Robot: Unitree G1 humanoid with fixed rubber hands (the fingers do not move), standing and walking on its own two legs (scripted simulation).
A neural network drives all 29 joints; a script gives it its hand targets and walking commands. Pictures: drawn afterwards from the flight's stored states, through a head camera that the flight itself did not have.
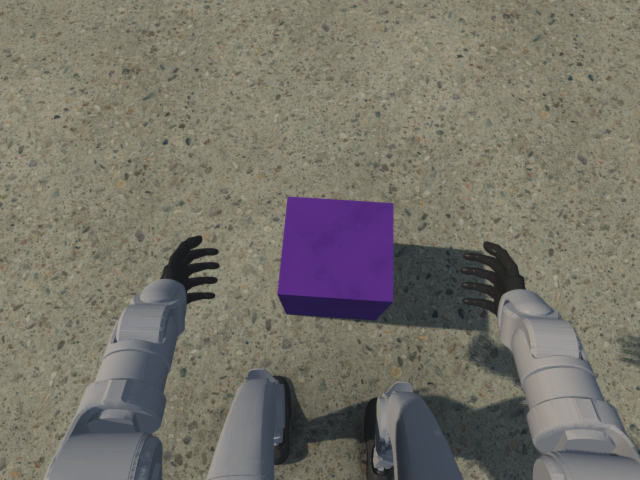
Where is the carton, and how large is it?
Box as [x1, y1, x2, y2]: [277, 197, 392, 319]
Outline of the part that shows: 288,197 277,293 286,313 375,319 392,302 392,203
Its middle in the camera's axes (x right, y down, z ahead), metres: +0.04 +0.06 +1.00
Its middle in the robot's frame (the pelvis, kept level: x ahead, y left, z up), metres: +0.53 -0.01 -0.55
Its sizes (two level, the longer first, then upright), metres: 0.249 0.234 0.266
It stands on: the floor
